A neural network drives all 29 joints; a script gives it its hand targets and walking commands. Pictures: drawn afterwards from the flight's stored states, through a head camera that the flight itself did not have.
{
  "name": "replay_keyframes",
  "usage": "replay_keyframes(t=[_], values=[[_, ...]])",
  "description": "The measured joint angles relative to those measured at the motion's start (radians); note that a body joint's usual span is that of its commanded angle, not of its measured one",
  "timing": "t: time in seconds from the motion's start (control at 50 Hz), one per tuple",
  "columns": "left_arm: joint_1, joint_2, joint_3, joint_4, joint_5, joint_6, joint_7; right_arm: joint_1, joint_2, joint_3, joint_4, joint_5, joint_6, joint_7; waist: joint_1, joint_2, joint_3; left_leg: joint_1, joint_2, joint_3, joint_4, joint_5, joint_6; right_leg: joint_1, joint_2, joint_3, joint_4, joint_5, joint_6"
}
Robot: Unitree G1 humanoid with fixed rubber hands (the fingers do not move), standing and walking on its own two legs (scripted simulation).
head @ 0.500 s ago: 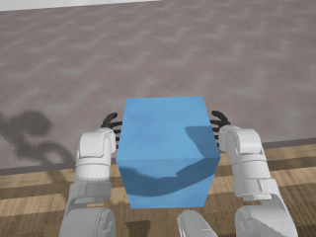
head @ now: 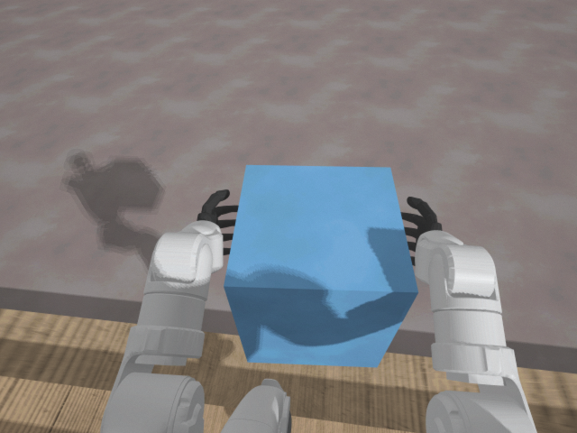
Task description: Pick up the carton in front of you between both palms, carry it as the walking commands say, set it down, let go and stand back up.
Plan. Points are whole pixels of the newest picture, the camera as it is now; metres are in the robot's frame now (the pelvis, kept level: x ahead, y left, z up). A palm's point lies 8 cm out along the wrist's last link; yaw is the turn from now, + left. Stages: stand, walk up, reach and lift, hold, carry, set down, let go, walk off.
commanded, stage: carry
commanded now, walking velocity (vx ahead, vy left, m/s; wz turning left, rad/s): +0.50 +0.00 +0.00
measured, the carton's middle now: (314, 270) +0.35 +0.03 +0.01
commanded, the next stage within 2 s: none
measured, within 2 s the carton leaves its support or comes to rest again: neither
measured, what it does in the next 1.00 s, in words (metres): goes down: left foot 0.16 m lower, then right foot 0.16 m lower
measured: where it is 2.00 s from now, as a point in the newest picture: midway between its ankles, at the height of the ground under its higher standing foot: (321, 210)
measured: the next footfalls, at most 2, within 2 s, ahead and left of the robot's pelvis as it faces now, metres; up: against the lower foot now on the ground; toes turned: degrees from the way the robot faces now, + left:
left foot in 0.08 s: +0.23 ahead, +0.07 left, -0.16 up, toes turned +1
right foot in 0.46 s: +0.54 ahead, -0.05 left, -0.32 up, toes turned +5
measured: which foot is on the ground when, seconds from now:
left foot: up 0.00-0.06, down 0.08-0.46, up 0.48-0.82, down 0.84-1.00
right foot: down 0.00-0.08, up 0.10-0.44, down 0.46-0.86, up 0.88-1.00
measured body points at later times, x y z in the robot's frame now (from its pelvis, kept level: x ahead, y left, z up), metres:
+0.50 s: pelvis +0.43 +0.00 -0.24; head +0.43 +0.02 +0.21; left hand +0.78 +0.17 -0.13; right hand +0.81 -0.14 -0.12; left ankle +0.27 +0.08 -0.74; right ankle +0.50 -0.05 -0.95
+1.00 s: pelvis +0.84 +0.04 -0.41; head +0.90 +0.03 +0.04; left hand +1.22 +0.17 -0.35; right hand +1.19 -0.13 -0.36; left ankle +0.87 +0.09 -1.12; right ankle +0.75 -0.08 -0.97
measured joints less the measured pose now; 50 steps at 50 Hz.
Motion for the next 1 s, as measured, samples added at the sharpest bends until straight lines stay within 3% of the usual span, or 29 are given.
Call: replay_keyframes(t=[0.04,0.08,0.12,0.14,0.2,0.24,0.32,0.4,0.44,0.46,0.5,0.52,0.56,0.64,0.72,0.8,0.82,0.84,0.88,0.9,0.94,1.0], values=[[-0.01,-0.002,0.005,-0.014,-0.001,0.002,0.0,0.002,-0.006,0.009,-0.027,0.002,0.006,0.0,-0.017,0.013,-0.014,0.081,-0.012,0.044,-0.129,0.109,0.011,0.032,0.001,-0.008,0.1,-0.05,0.006],[0.0,0.012,0.029,-0.037,-0.007,0.013,-0.006,-0.024,0.001,0.033,-0.009,-0.006,0.008,-0.004,-0.083,0.032,-0.027,0.218,-0.025,0.089,-0.181,0.093,0.052,-0.004,-0.024,-0.058,0.376,0.128,0.023],[-0.005,0.021,0.058,-0.033,0.003,0.011,-0.023,-0.051,0.005,0.056,0.022,-0.008,0.001,-0.015,-0.152,0.009,-0.033,0.259,-0.065,0.092,-0.082,-0.251,0.069,-0.109,-0.043,-0.027,0.644,0.154,0.064],[-0.005,0.012,0.071,-0.025,0.017,0.014,-0.028,-0.053,-0.004,0.063,0.039,0.003,0.0,-0.017,-0.172,0.0,-0.033,0.267,-0.082,0.093,-0.036,-0.376,0.072,-0.162,-0.043,0.009,0.655,0.198,0.071],[0.013,-0.024,0.102,-0.015,0.067,0.039,-0.035,-0.061,-0.033,0.082,0.107,0.052,0.005,-0.024,-0.214,-0.01,-0.033,0.288,-0.119,0.092,0.067,-0.668,0.091,-0.304,-0.08,0.084,0.422,0.327,0.092],[0.025,-0.037,0.123,-0.01,0.092,0.046,-0.042,-0.07,-0.042,0.098,0.151,0.074,-0.003,-0.032,-0.236,-0.02,-0.022,0.299,-0.128,0.097,0.115,-0.753,0.096,-0.38,-0.11,0.107,0.25,0.409,0.096],[0.056,-0.043,0.142,-0.046,0.105,0.044,-0.047,-0.084,-0.05,0.128,0.187,0.104,-0.028,-0.041,-0.263,-0.032,0.006,0.334,-0.13,0.073,0.235,-0.92,0.097,-0.449,-0.136,0.107,-0.056,0.826,0.073],[0.086,-0.04,0.136,-0.125,0.104,0.042,-0.047,-0.091,-0.045,0.136,0.163,0.116,-0.051,-0.045,-0.248,-0.069,0.006,0.403,-0.134,0.063,0.371,-1.105,0.088,-0.359,-0.12,0.054,-0.404,1.152,0.072],[0.083,-0.046,0.114,-0.144,0.111,0.04,-0.038,-0.087,-0.051,0.121,0.132,0.123,-0.047,-0.042,-0.198,-0.073,-0.006,0.414,-0.11,0.092,0.541,-1.018,0.068,-0.253,-0.096,-0.005,-0.473,1.218,0.054],[0.069,-0.049,0.099,-0.142,0.11,0.042,-0.033,-0.078,-0.057,0.104,0.11,0.123,-0.042,-0.035,-0.163,-0.088,-0.019,0.39,-0.103,0.111,0.69,-0.958,0.06,-0.171,-0.094,-0.028,-0.527,1.212,0.025],[0.034,-0.049,0.073,-0.132,0.104,0.035,-0.017,-0.09,-0.067,0.068,0.091,0.117,-0.043,-0.02,-0.093,-0.07,-0.036,0.289,-0.083,0.083,0.945,-0.93,0.025,-0.102,-0.052,-0.03,-0.479,0.825,0.0],[0.019,-0.036,0.061,-0.119,0.091,0.032,-0.013,-0.097,-0.06,0.05,0.089,0.105,-0.042,-0.015,-0.077,-0.066,-0.039,0.228,-0.083,0.045,0.971,-0.89,0.019,-0.096,-0.018,0.01,-0.442,0.655,0.023],[0.007,-0.018,0.043,-0.084,0.059,0.03,-0.001,-0.094,-0.041,0.023,0.084,0.073,-0.028,-0.007,-0.031,-0.051,-0.036,0.122,-0.053,-0.017,0.859,-0.821,0.004,-0.109,0.03,0.009,-0.339,0.453,0.011],[-0.001,0.013,0.007,-0.018,-0.01,0.039,0.02,-0.056,0.002,-0.02,0.071,0.014,0.001,0.004,0.042,-0.045,-0.012,-0.019,-0.009,-0.073,0.511,-0.64,-0.019,-0.085,0.058,0.01,-0.227,0.295,-0.024],[-0.034,0.017,-0.022,0.019,-0.051,0.016,0.039,-0.022,0.01,-0.049,0.008,-0.002,0.01,0.01,0.072,-0.017,0.019,-0.051,0.006,-0.062,0.148,-0.171,0.0,-0.028,0.058,0.038,-0.116,0.124,-0.022],[-0.065,0.008,-0.017,0.004,-0.058,-0.001,0.039,-0.001,0.003,-0.042,-0.076,-0.005,0.014,0.01,0.049,0.015,0.006,0.083,0.001,0.017,-0.234,0.118,0.009,0.055,0.056,0.036,0.037,-0.055,-0.002],[-0.066,0.005,-0.011,-0.002,-0.054,-0.003,0.036,0.001,0.001,-0.036,-0.083,-0.005,0.014,0.01,0.034,0.024,-0.006,0.143,0.002,0.038,-0.323,0.159,0.016,0.072,0.057,0.021,0.1,-0.061,-0.004],[-0.064,0.004,-0.002,-0.007,-0.048,-0.001,0.03,-0.003,0.001,-0.03,-0.083,-0.007,0.014,0.01,0.018,0.03,-0.022,0.209,0.004,0.057,-0.391,0.148,0.027,0.082,0.052,0.007,0.181,0.017,0.011],[-0.07,0.018,0.019,-0.014,-0.037,-0.004,0.012,-0.034,0.007,-0.013,-0.056,-0.019,0.0,0.009,-0.024,-0.01,-0.05,0.256,-0.04,0.071,-0.341,-0.264,0.05,0.022,0.011,0.017,0.401,0.061,0.053],[-0.072,0.028,0.032,-0.014,-0.034,-0.007,0.007,-0.061,0.007,0.0,-0.027,-0.02,-0.011,0.004,-0.057,-0.026,-0.047,0.225,-0.065,0.079,-0.275,-0.389,0.06,-0.046,-0.011,0.034,0.509,0.068,0.076],[-0.05,0.024,0.059,-0.023,-0.019,-0.002,-0.001,-0.076,0.002,0.03,0.016,-0.008,-0.015,-0.012,-0.119,-0.024,-0.029,0.191,-0.084,0.092,-0.178,-0.444,0.061,-0.177,-0.046,0.063,0.573,0.163,0.084],[0.005,-0.009,0.095,-0.076,0.012,0.02,-0.01,-0.039,-0.006,0.059,0.007,0.042,-0.011,-0.035,-0.19,-0.019,0.024,0.221,-0.087,0.095,-0.123,-0.536,0.077,-0.344,-0.098,0.087,0.434,0.288,0.087]])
